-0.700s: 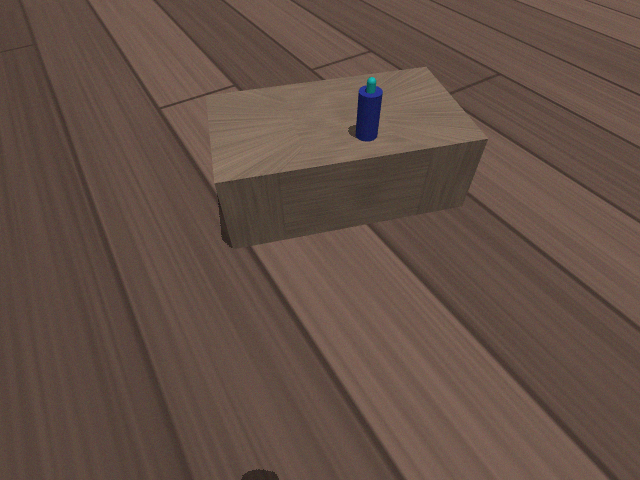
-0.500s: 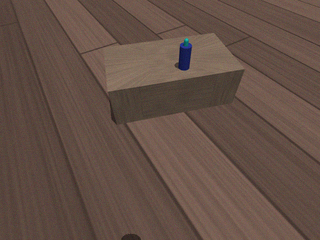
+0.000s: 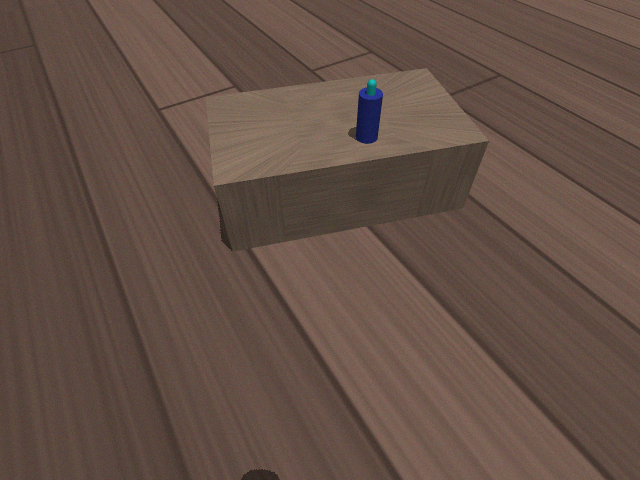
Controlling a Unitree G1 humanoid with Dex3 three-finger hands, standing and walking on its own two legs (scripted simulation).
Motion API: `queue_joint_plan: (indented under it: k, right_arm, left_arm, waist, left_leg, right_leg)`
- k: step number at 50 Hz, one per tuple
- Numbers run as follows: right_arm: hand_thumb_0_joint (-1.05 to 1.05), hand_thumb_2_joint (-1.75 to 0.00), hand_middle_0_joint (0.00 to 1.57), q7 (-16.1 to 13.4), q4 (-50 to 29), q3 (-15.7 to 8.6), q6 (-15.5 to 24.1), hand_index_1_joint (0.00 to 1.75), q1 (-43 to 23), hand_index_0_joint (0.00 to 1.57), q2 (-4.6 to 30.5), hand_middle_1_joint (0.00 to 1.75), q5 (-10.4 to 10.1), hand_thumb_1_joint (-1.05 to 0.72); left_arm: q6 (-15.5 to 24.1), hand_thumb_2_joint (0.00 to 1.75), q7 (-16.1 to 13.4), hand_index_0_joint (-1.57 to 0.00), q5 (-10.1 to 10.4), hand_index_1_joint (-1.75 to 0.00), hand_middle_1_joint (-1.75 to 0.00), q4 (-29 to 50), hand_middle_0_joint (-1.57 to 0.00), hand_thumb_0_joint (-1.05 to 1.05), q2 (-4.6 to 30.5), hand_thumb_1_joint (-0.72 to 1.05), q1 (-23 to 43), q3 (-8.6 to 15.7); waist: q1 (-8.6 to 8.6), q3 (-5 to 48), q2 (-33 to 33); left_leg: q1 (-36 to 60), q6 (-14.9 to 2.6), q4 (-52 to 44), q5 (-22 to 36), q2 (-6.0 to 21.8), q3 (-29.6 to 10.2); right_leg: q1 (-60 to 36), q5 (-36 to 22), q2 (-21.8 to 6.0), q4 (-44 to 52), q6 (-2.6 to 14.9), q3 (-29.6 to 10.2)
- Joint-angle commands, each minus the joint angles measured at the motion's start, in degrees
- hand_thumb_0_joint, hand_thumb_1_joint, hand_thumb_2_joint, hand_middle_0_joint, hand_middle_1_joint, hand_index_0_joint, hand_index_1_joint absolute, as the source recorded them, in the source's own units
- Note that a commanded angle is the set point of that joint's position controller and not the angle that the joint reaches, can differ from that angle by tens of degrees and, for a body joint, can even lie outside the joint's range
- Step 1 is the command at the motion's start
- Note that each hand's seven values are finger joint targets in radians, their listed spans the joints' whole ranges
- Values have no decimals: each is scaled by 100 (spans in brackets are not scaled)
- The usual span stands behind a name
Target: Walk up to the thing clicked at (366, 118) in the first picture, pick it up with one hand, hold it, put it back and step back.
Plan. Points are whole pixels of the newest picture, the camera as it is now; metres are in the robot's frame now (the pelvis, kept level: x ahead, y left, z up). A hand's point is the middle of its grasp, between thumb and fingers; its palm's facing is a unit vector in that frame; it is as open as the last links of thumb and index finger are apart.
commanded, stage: stand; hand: right
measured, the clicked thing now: (369, 110) +1.30 -0.12 -0.31
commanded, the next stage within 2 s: walk up in 0.42 s
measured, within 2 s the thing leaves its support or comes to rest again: neither
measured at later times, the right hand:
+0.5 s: hand out of the picture +0.07 -0.26 -0.15, palm faces -0.05 +0.94 -0.34, open 7.4 cm
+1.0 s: hand (479, 358) +0.33 -0.23 -0.16, palm faces -0.21 +0.89 -0.41, open 7.4 cm
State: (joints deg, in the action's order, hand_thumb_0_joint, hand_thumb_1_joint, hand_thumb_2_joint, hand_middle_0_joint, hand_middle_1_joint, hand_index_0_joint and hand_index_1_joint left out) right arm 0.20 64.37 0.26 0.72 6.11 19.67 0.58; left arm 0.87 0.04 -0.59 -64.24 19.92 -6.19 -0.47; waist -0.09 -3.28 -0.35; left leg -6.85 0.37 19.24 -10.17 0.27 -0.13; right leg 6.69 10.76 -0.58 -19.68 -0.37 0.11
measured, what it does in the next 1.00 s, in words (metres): walks ahead: left foot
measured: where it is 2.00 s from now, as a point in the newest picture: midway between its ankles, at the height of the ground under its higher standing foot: (350, 358)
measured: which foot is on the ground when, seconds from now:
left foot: down 0.00-0.62, up 0.64-0.90, down 0.92-1.00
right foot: down 0.00-0.96, up 0.98-1.00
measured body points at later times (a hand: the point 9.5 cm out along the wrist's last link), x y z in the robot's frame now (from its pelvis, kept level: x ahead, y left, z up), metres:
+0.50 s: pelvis +0.01 +0.00 +0.00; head +0.01 +0.00 +0.45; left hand +0.08 +0.31 -0.13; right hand +0.08 -0.30 -0.13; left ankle +0.00 +0.12 -0.74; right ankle +0.00 -0.12 -0.74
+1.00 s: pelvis +0.16 +0.01 -0.04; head +0.19 +0.04 +0.41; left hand +0.10 +0.32 -0.17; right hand +0.34 -0.28 -0.13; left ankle +0.26 +0.13 -0.75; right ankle +0.03 -0.12 -0.71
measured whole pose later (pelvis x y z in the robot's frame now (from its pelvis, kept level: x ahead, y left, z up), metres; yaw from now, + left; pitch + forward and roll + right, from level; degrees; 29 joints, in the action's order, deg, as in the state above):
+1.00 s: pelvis +0.16 +0.01 -0.04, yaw +9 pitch -4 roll +1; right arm 2.7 48.7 -4.8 3.8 10.1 21.4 1.8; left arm 0.7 2.5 -1.3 -52.8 23.7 -19.8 4.0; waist -3.5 -8.5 -3.7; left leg -25.0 -2.4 39.2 -10.1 0.1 4.1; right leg 4.9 32.0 -2.7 -52.6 2.7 4.2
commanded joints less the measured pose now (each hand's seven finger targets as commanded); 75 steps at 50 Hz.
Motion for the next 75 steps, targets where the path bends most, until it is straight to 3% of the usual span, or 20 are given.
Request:
queue_joint_plan:
  k: [1,20,21,23,29,30,31,33,38,42,46,47,48,49,55,64,67,69,71,75]
  right_arm:
    - [0,-90,20,-57,-311,-234,110,30,-206,20,1210,30,-19,-90]
    - [0,-90,20,-54,-313,-235,108,30,-163,20,1218,30,-16,-90]
    - [0,-90,20,60,-565,-597,192,30,374,20,1656,30,52,-90]
    - [0,-90,20,130,-646,-675,202,30,259,20,1811,30,138,-90]
    - [0,-90,20,176,-1244,-831,267,30,50,20,1696,30,118,-90]
    - [0,-90,20,197,-1431,-761,230,30,-257,20,1439,30,123,-90]
    - [0,-90,20,166,-1654,-623,213,30,-461,20,951,30,103,-90]
    - [0,-90,20,103,-1564,-736,239,30,-160,20,1473,30,144,-90]
    - [0,-90,20,304,-1534,-656,328,30,356,20,1244,30,69,-90]
    - [0,-90,20,363,-1847,-674,305,30,114,20,1154,30,14,-90]
    - [0,-90,20,188,-1439,-999,325,30,1696,20,1592,30,90,-90]
    - [0,-90,20,131,-1400,-1126,328,30,2324,20,1889,30,196,-90]
    - [0,-90,20,54,-1524,-1202,341,30,2469,20,2342,30,199,-90]
    - [0,-90,20,59,-1737,-1232,363,30,2115,20,2477,30,-30,-90]
    - [0,-90,20,80,-2067,-868,512,30,926,20,1807,30,-81,-90]
    - [0,-90,20,138,-2237,-980,540,30,434,20,2138,30,19,-90]
    - [0,-90,20,98,-2185,-800,437,30,670,20,1689,30,94,-90]
    - [0,-90,20,56,-2209,-543,409,30,947,20,1028,30,15,-90]
    - [0,-90,20,10,-2095,-701,452,30,972,20,1731,30,3,-90]
    - [0,-90,20,94,-1701,-678,475,30,1280,20,1650,30,-86,-90]
  left_arm:
    - [119,90,-52,-20,14,-30,-30,351,-20,0,1232,90,176,234]
    - [111,90,-56,-20,16,-30,-30,361,-20,0,1229,90,136,242]
    - [171,90,142,-20,-134,-30,-30,728,-20,0,1716,90,-58,686]
    - [157,90,239,-20,-213,-30,-30,822,-20,0,1595,90,39,726]
    - [231,90,318,-20,-177,-30,-30,1010,-20,0,1336,90,-803,855]
    - [251,90,287,-20,-233,-30,-30,855,-20,0,1498,90,-1377,969]
    - [294,90,253,-20,-319,-30,-30,847,-20,0,2064,90,-1796,1115]
    - [336,90,250,-20,-259,-30,-30,1326,-20,0,2197,90,-774,1065]
    - [413,90,215,-20,-111,-30,-30,1385,-20,0,1576,90,-909,839]
    - [329,90,260,-20,-129,-30,-30,1656,-20,0,1728,90,-958,812]
    - [239,90,244,-20,-44,-30,-30,1852,-20,0,1562,90,-1150,705]
    - [215,90,223,-20,-14,-30,-30,1867,-20,0,1260,90,-1482,636]
    - [214,90,227,-20,-11,-30,-30,1936,-20,0,1021,90,-1733,616]
    - [160,90,202,-20,-18,-30,-30,1912,-20,0,1776,90,-1675,769]
    - [106,90,350,-20,-68,-30,-30,1575,-20,0,1586,90,-1845,799]
    - [93,90,621,-20,-151,-30,-30,1707,-20,0,1518,90,-1661,991]
    - [212,90,525,-20,-209,-30,-30,1540,-20,0,1789,90,-2228,1136]
    - [367,90,373,-20,-255,-30,-30,1725,-20,0,2271,90,-2390,1188]
    - [382,90,334,-20,-106,-30,-30,1986,-20,0,2473,90,-1492,1116]
    - [437,90,270,-20,-43,-30,-30,1920,-20,0,1952,90,-1333,940]
  waist:
    - [8,517,11]
    - [17,477,91]
    - [-44,959,-55]
    - [-115,-23,412]
    - [-534,315,585]
    - [-888,413,129]
    - [-1116,180,-1448]
    - [-649,-644,-291]
    - [-297,-406,-517]
    - [-378,-250,-973]
    - [429,771,289]
    - [734,1125,1062]
    - [632,1347,1872]
    - [605,1489,1133]
    - [-138,-215,463]
    - [-351,-68,1025]
    - [-665,258,-251]
    - [-782,-159,-1953]
    - [-367,-642,-1216]
    - [-145,-323,-888]
  left_leg:
    - [136,-153,-261,698,697,-492]
    - [85,-160,-305,616,693,-496]
    - [-195,-595,-30,-2148,484,-859]
    - [-1114,-734,-323,-3310,740,-1418]
    - [-872,-970,154,-2207,1021,-1738]
    - [-2129,-567,1020,-2107,403,-946]
    - [-3906,-326,2961,-2214,-548,-59]
    - [-3853,-187,3649,-1559,197,-526]
    - [-3067,-199,2931,-829,301,-111]
    - [-1765,-162,1644,-112,265,333]
    - [1308,-486,1307,220,-95,549]
    - [2127,-819,1062,-622,452,-282]
    - [2519,-1319,451,-1621,1856,-3056]
    - [1795,-1723,-582,-3128,2324,-4313]
    - [-1340,-1212,-581,-1492,1461,-1398]
    - [-2378,-1039,-327,-3109,1274,-794]
    - [-2741,-751,1607,-3152,704,-273]
    - [-3933,-282,4866,-2118,-392,-37]
    - [-3784,-233,5008,-1564,233,-473]
    - [-2801,-213,4091,-1054,374,-409]
  right_leg:
    - [-38,-682,-694,368,179,-553]
    - [-90,-671,-701,395,197,-550]
    - [-438,2031,-299,-307,331,-138]
    - [517,2768,-258,-858,354,-199]
    - [65,1144,-143,-520,417,-42]
    - [-1306,1842,-307,255,559,-486]
    - [-2093,3434,-1539,1163,826,-2572]
    - [-889,3339,-2605,1540,1355,-3250]
    - [-1311,-1801,-1230,450,999,-369]
    - [-487,-1769,-1011,216,929,286]
    - [992,-1703,-724,-2342,724,733]
    - [1867,-593,-437,-3689,525,801]
    - [3044,2268,279,-4715,369,595]
    - [2734,2320,-59,-5077,473,-322]
    - [1808,1056,-757,-4081,181,-340]
    - [543,176,-513,-2148,86,397]
    - [-557,987,-204,-1584,200,379]
    - [-346,3586,-1780,585,745,-2874]
    - [465,3705,-2437,1292,1488,-3864]
    - [502,904,-1596,459,1245,-1309]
